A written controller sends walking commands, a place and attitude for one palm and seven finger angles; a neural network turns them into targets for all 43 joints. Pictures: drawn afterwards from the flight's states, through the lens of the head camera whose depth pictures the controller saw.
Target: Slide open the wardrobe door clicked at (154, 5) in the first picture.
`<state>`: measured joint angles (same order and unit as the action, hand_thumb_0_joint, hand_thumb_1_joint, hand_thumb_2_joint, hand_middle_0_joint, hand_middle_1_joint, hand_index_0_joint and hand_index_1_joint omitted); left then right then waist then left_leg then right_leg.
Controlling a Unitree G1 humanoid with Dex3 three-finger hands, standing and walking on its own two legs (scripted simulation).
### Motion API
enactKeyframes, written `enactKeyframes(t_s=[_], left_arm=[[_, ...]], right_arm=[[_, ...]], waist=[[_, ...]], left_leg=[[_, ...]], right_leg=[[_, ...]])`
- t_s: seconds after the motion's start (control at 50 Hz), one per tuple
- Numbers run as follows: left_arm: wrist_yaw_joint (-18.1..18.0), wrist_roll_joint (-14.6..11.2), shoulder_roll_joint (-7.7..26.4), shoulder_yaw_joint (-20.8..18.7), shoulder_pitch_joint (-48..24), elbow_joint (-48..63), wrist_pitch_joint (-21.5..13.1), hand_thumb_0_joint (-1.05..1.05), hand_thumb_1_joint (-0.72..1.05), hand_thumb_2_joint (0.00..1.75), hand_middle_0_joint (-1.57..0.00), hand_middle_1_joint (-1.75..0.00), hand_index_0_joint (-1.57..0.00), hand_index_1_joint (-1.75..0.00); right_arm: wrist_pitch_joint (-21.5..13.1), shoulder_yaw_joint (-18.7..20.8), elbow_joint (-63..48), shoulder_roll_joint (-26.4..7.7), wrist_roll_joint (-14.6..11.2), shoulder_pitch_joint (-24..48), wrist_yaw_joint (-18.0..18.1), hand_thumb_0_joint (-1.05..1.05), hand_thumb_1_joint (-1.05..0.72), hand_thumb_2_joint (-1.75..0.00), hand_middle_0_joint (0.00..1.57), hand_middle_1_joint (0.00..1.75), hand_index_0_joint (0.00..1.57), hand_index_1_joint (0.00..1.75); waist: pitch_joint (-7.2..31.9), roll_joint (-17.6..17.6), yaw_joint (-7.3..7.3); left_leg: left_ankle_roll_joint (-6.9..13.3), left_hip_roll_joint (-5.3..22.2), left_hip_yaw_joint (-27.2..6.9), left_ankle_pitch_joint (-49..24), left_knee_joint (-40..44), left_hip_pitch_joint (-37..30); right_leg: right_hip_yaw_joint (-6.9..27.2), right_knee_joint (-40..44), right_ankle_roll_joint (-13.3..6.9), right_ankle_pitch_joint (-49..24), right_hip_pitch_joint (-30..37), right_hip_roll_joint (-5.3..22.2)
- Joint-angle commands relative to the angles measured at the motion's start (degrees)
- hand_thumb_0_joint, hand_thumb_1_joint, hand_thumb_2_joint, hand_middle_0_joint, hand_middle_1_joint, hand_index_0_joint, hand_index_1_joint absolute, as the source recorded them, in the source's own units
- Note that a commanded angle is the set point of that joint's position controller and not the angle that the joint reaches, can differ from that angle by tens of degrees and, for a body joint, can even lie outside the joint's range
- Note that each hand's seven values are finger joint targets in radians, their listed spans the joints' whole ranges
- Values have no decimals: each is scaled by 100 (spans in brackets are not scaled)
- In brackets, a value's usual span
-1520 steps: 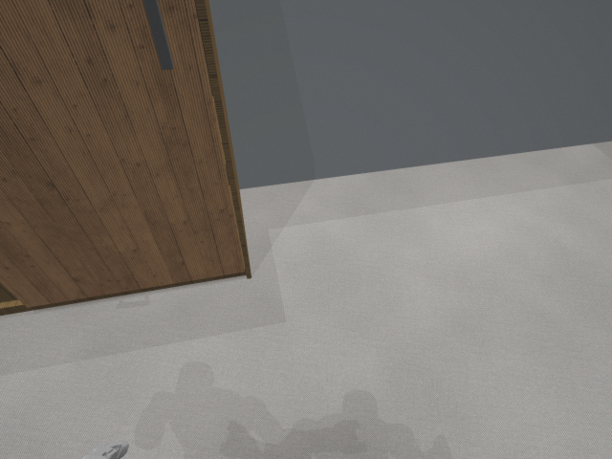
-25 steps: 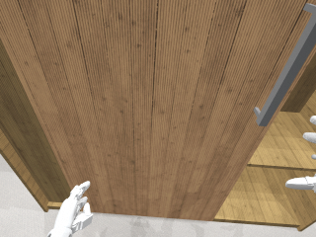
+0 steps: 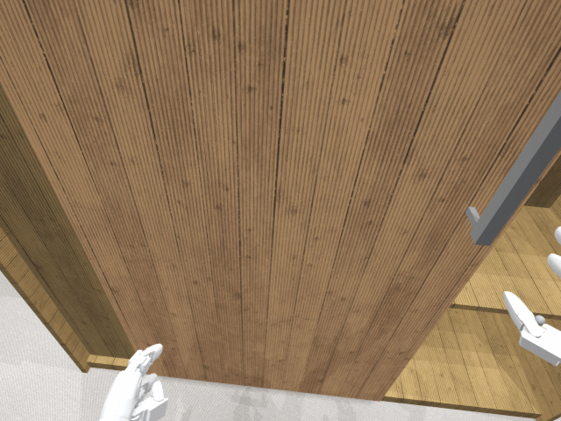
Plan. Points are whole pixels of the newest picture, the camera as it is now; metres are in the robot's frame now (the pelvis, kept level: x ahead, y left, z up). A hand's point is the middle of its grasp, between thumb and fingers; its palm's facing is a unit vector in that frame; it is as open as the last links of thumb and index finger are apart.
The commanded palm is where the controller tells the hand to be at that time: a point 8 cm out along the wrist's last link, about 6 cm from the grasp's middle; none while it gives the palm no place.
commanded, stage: draw the hand back to the body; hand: right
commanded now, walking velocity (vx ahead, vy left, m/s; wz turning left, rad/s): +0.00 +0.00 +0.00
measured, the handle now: (526, 147) +0.37 -0.30 +0.27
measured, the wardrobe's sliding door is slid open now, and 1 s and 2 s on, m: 0.54 0.54 0.54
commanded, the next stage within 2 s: step back with the hand held close in 0.48 s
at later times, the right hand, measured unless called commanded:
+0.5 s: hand (531, 334) +0.18 -0.26 +0.16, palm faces +0.46 +0.82 -0.35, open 7.5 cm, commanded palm +0.13 -0.29 +0.17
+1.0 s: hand (542, 339) +0.17 -0.27 +0.15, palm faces +0.35 +0.81 -0.47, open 7.4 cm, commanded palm +0.12 -0.31 +0.17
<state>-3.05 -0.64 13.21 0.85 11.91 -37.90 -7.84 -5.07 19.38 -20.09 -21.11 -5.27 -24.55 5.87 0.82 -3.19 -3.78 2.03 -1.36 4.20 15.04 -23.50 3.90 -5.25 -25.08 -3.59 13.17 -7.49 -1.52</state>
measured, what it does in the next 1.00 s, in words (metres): stands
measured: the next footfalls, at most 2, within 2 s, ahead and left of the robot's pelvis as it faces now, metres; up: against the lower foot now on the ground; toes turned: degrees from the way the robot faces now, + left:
left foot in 1.94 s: -0.26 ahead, +0.10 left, +0.00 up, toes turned +8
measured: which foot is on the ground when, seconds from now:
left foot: down 0.00-1.00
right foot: down 0.00-1.00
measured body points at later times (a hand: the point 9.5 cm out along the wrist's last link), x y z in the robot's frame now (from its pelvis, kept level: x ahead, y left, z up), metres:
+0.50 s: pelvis -0.01 +0.01 +0.00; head -0.04 +0.03 +0.45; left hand +0.19 +0.23 -0.08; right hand +0.15 -0.30 +0.18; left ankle -0.02 +0.09 -0.74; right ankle +0.01 -0.07 -0.74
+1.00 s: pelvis -0.03 -0.01 +0.00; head -0.02 -0.02 +0.45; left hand +0.14 +0.24 -0.07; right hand +0.15 -0.31 +0.18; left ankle -0.02 +0.09 -0.74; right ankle +0.01 -0.07 -0.74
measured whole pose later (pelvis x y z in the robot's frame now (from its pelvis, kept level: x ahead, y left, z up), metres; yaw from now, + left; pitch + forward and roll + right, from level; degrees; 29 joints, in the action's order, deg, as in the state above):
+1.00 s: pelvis -0.03 -0.01 +0.00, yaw +2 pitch +0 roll +1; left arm -4.5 -0.6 13.8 0.0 11.3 -31.1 0.0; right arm -8.7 21.9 -27.2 -24.9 -3.5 -31.2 6.8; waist -0.7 -0.6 -1.1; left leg 1.0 -1.7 2.4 11.9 -25.4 13.2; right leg -7.3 -26.7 -5.0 10.8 -16.0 -0.8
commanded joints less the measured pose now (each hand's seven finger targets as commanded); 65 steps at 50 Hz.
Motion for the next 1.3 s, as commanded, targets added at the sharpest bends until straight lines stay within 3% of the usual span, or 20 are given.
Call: enactKeyframes(t_s=[0.0, 0.08, 0.16, 0.18, 0.36, 0.44, 0.56, 0.58, 0.6, 0.62, 0.64, 0.66, 0.68, 0.78, 0.82, 0.9, 0.98, 1.06, 1.16, 1.28], left_arm=[[-52, -17, 674, -235, -784, 1015, -191, 0, 90, 90, -20, -30, -20, -30], [-69, -14, 686, -235, -836, 1086, -150, 0, 90, 90, -20, -30, -20, -30], [-105, -3, 649, -207, -842, 1072, -132, 0, 90, 90, -20, -30, -20, -30], [-113, 10, 683, -219, -837, 1067, -152, 0, 90, 90, -20, -30, -20, -30], [-126, 18, 648, -204, -907, 1055, -113, 0, 90, 90, -20, -30, -20, -30], [-122, 32, 643, -195, -924, 1047, -124, 0, 90, 90, -20, -30, -20, -30], [-127, 28, 631, -203, -955, 1037, -118, 0, 90, 90, -20, -30, -20, -30], [-129, 25, 657, -216, -989, 1044, -142, 0, 90, 90, -20, -30, -20, -30], [-134, -39, 741, -169, -1010, 1308, -39, 0, 90, 90, -20, -30, -20, -30], [-144, 18, 633, -160, -900, 1144, 56, 0, 90, 90, -20, -30, -20, -30], [-112, 27, 648, -178, -826, 1188, 138, 0, 90, 90, -20, -30, -20, -30], [-92, 26, 660, -194, -798, 1233, 206, 0, 90, 90, -20, -30, -20, -30], [-101, 28, 688, -213, -861, 1274, 235, 0, 90, 90, -20, -30, -20, -30], [-147, 1, 735, -281, -761, 1451, 414, 0, 90, 90, -20, -30, -20, -30], [-170, -2, 710, -291, -731, 1526, 472, 0, 90, 90, -20, -30, -20, -30], [-206, -9, 712, -308, -704, 1635, 505, 0, 90, 90, -20, -30, -20, -30], [-202, -3, 792, -337, -676, 1676, 438, 0, 90, 90, -20, -30, -20, -30], [-213, -8, 836, -355, -594, 1661, 324, 0, 90, 90, -20, -30, -20, -30], [-234, 21, 842, -380, -540, 1594, 140, 0, 90, 90, -20, -30, -20, -30], [-174, 56, 849, -433, -469, 1550, 1, 0, 90, 90, -20, -30, -20, -30]], right_arm=[[-282, 633, -1184, -998, -20, 257, 97, 0, -75, -83, 21, 38, 21, 38], [-234, 493, -1408, -954, 4, 318, 90, 0, -90, -90, 20, 30, 20, 30], [-245, 550, -1574, -1059, 28, 565, 145, 0, -90, -90, 20, 30, 20, 30], [-239, 644, -1597, -1164, 27, 574, 157, 0, -90, -90, 20, 30, 20, 30], [-214, 518, -1282, -973, -5, 484, 122, 0, -90, -90, 20, 30, 20, 30], [-223, 542, -1365, -1029, 12, 547, 127, 0, -90, -90, 20, 30, 20, 30], [-234, 570, -1265, -1038, -11, 473, 108, 0, -90, -90, 20, 30, 20, 30], [-267, 612, -1579, -1149, -4, 760, 112, 0, -90, -90, 20, 30, 20, 30], [-530, 1365, -2038, -1880, 58, 1448, 186, 0, -90, -90, 20, 30, 20, 30], [-560, 963, -1410, -1314, 80, 772, 146, 0, -90, -90, 20, 30, 20, 30], [-552, 750, -1168, -1046, 126, 371, 119, 0, -90, -90, 20, 30, 20, 30], [-565, 649, -1152, -953, 147, 197, 111, 0, -90, -90, 20, 30, 20, 30], [-599, 595, -1315, -923, 163, 204, 112, 0, -90, -90, 20, 30, 20, 30], [-676, 898, -1593, -1246, 155, -189, 212, 0, -90, -90, 20, 30, 20, 30], [-694, 998, -1695, -1310, 147, -307, 231, 0, -90, -90, 20, 30, 20, 30], [-745, 1159, -1943, -1427, 132, -483, 269, 0, -90, -90, 20, 30, 20, 30], [-786, 1208, -1965, -1399, 169, -578, 277, 0, -90, -90, 20, 30, 20, 30], [-865, 1160, -1869, -1249, 284, -371, 283, 0, -90, -90, 20, 30, 20, 30], [-984, 1188, -1874, -1209, 419, -41, 272, 0, -90, -90, 20, 30, 20, 30], [-1171, 1265, -2190, -1236, 451, 113, 204, 0, -90, -90, 20, 30, 20, 30]], waist=[[178, -35, -27], [179, -18, -14], [194, -241, 1], [227, -126, -16], [9, 132, -21], [45, -121, -38], [-45, 27, -47], [111, -44, -43], [-446, 29, 130], [-346, 353, 174], [-249, 527, 166], [-74, 509, 170], [69, 171, 179], [651, 171, 186], [753, 301, 192], [864, 87, 193], [729, -160, 181], [319, -283, 238], [195, -307, 240], [333, -233, 270]], left_leg=[[-11, 246, -366, -1164, 406, 398], [-24, 232, -380, -957, 513, 428], [-9, 229, -419, -925, 543, 423], [-5, 228, -403, -938, 570, 370], [-34, 231, -456, -713, 715, 427], [-27, 231, -467, -743, 741, 380], [-44, 241, -519, -681, 845, 411], [-37, 244, -528, -749, 864, 332], [-157, 542, -1312, -873, 1188, 1075], [-146, 709, -1342, -862, 1211, 1123], [-198, 759, -1370, -886, 1205, 1195], [-238, 796, -1334, -974, 1134, 1172], [-243, 782, -1251, -1211, 1022, 1164], [-276, 645, -987, -1824, 434, 805], [-265, 571, -946, -2057, 217, 654], [-231, 486, -923, -2049, -104, 435], [-213, 352, -909, -1394, -381, 197], [-202, 223, -901, -773, -825, -176], [-238, 62, -719, -324, -1440, -448], [-132, 9, -940, -285, -1339, -266]], right_leg=[[723, 398, 266, -1430, 321, 468], [710, 441, 231, -1119, 363, 455], [708, 439, 229, -1024, 402, 399], [729, 457, 231, -1031, 393, 412], [657, 511, 165, -727, 354, 364], [641, 522, 173, -755, 402, 348], [598, 524, 146, -690, 386, 326], [606, 507, 144, -751, 464, 327], [741, 285, 2, -257, 10, 421], [792, 117, -4, -266, 24, 398], [745, 17, 2, -352, 29, 410], [699, -25, -2, -452, 34, 423], [669, 8, 4, -634, 123, 445], [738, 163, 6, -1293, 49, 599], [786, 183, -2, -1566, -94, 667], [921, 263, -20, -1565, -461, 780], [1182, 570, -104, -547, -1202, 931], [1507, 1054, -274, 1415, -2425, 1174], [1870, 1459, -393, 2668, -3190, 1474], [1826, 1177, -306, 2688, -3025, 1315]])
